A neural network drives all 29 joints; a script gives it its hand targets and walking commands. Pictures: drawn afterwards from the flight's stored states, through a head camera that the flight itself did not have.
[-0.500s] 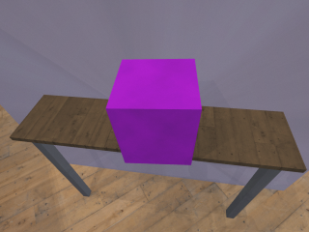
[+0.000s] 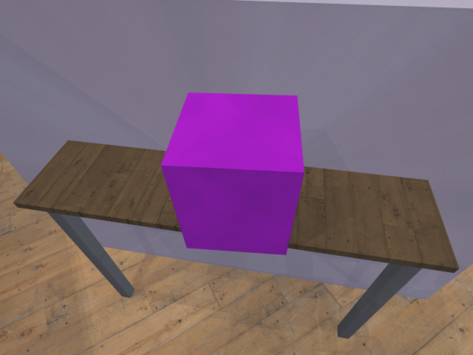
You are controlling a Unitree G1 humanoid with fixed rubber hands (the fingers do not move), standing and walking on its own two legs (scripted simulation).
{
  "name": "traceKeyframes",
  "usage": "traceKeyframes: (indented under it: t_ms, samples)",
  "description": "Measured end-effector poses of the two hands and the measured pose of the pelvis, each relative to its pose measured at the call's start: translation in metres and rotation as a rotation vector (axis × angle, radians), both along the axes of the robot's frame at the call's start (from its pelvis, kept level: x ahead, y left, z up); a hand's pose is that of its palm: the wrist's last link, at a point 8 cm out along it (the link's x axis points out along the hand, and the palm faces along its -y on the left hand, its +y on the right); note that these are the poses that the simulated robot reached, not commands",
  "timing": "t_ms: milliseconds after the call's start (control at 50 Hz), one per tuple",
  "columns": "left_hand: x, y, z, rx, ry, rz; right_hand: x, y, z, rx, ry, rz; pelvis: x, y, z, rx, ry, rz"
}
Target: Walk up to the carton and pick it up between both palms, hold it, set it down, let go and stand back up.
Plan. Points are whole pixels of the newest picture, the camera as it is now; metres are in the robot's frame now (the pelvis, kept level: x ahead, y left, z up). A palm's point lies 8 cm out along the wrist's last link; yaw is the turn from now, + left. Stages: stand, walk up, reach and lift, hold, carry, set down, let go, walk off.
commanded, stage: stand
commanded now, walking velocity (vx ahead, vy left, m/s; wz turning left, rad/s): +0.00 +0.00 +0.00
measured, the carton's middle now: (238, 176) +0.45 +0.02 +0.05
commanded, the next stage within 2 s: reach and lift in 0.02 s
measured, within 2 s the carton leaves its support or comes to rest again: neither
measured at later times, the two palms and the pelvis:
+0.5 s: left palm out of the picture +0.14 +0.18 -0.12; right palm out of the picture +0.12 -0.18 -0.13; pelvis -0.03 -0.01 -0.01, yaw -2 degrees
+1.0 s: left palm out of the picture +0.13 +0.20 -0.09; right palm out of the picture +0.11 -0.18 -0.09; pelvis -0.04 +0.03 +0.00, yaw -2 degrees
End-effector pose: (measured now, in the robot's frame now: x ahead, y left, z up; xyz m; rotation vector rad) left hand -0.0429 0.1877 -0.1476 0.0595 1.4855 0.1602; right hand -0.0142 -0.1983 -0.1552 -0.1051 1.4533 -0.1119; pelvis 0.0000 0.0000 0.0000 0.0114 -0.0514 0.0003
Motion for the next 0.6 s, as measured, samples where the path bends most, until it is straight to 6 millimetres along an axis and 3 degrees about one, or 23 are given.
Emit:
traceKeyframes:
  t_ms: [40,80,120,180,240,280,320,420,520,600]
  samples:
    - [0.004,0.0,-0.002,-0.003,0.014,0.009,0.0,-0.003,-0.002,0.001,0.025,-0.021,-0.002,-0.001,-0.002,0.002,0.026,0.001]
    - [0.023,0.019,-0.009,0.022,0.086,0.025,0.016,-0.02,-0.009,-0.013,0.076,-0.069,-0.013,-0.003,-0.011,0.005,0.084,-0.002]
    - [0.065,0.045,-0.015,0.07,0.089,0.012,0.052,-0.038,-0.017,-0.037,0.08,-0.093,-0.025,-0.005,-0.024,0.006,0.152,0.0]
    - [0.152,0.066,-0.013,0.12,-0.037,-0.015,0.121,-0.051,-0.021,-0.035,-0.022,-0.11,-0.04,-0.006,-0.045,0.01,0.263,0.002]
    - [0.222,0.056,0.004,0.099,-0.201,-0.061,0.178,-0.04,-0.008,0.013,-0.168,-0.079,-0.048,-0.008,-0.054,0.021,0.323,-0.004]
    - [0.244,0.037,0.017,0.056,-0.266,-0.095,0.196,-0.023,0.005,0.053,-0.231,-0.037,-0.048,-0.008,-0.049,0.026,0.326,-0.012]
    - [0.246,0.015,0.027,0.008,-0.276,-0.125,0.196,-0.004,0.017,0.084,-0.247,0.007,-0.046,-0.01,-0.036,0.035,0.303,-0.015]
    - [0.204,-0.017,0.032,-0.057,-0.192,-0.142,0.156,0.025,0.025,0.095,-0.179,0.031,-0.034,-0.01,-0.009,0.028,0.226,-0.028]
    - [0.18,-0.007,0.023,-0.05,-0.198,-0.115,0.128,0.019,0.019,0.046,-0.165,-0.025,-0.036,-0.007,-0.011,0.02,0.216,-0.033]
    - [0.182,0.012,0.023,-0.026,-0.258,-0.114,0.128,0.005,0.022,0.0,-0.21,-0.05,-0.041,-0.003,-0.015,0.016,0.225,-0.031]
